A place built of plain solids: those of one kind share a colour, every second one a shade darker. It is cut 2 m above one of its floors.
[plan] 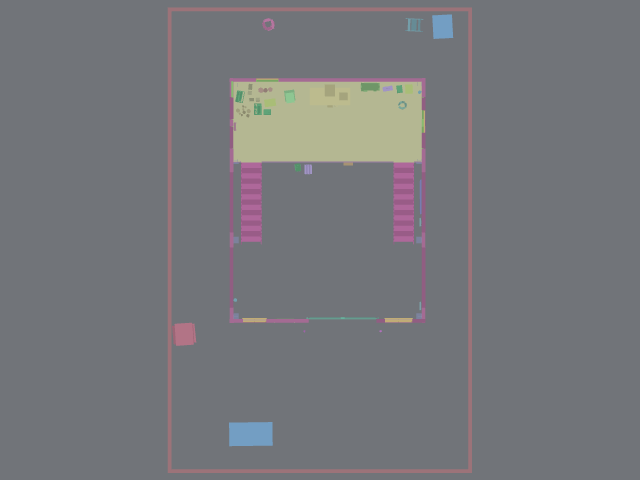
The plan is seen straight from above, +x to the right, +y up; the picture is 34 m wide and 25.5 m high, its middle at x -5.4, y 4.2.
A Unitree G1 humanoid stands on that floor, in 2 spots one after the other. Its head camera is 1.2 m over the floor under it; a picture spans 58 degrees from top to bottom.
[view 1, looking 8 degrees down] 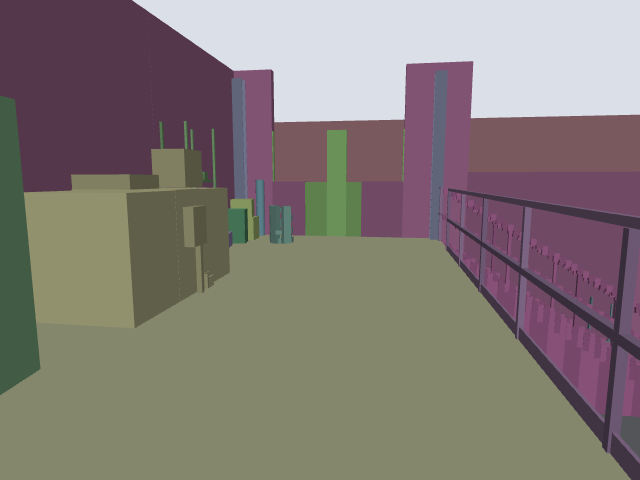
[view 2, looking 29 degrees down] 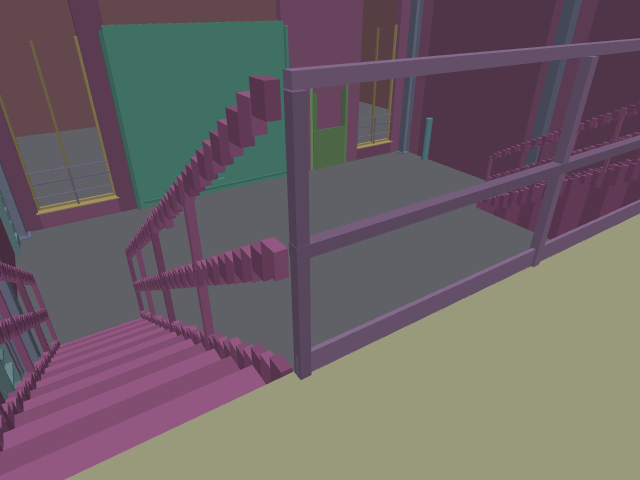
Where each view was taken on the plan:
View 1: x -9.05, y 9.34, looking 9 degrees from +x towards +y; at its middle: raised_floor_deck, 8.62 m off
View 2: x -0.95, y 9.34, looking -123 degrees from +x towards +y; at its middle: deck_rail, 1.34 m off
